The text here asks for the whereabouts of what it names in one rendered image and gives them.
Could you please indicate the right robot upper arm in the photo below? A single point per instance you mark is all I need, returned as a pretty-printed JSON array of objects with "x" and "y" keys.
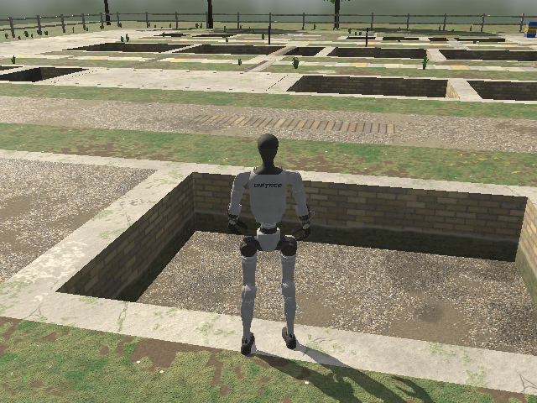
[{"x": 294, "y": 178}]

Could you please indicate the robot right hand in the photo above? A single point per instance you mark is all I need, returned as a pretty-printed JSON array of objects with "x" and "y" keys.
[{"x": 302, "y": 236}]

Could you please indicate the right robot forearm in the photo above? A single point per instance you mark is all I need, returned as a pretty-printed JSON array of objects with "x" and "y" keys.
[{"x": 305, "y": 220}]

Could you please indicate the robot left thigh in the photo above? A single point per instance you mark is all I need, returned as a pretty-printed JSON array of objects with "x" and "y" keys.
[{"x": 248, "y": 248}]

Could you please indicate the robot left foot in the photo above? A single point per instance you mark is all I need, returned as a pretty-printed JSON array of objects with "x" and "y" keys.
[{"x": 246, "y": 347}]

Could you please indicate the left robot upper arm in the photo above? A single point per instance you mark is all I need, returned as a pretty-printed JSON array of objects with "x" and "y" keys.
[{"x": 241, "y": 179}]

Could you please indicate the robot left hand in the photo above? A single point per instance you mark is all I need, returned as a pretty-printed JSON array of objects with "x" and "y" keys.
[{"x": 240, "y": 224}]

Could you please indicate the left robot forearm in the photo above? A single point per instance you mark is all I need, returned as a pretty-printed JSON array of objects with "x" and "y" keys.
[{"x": 232, "y": 218}]

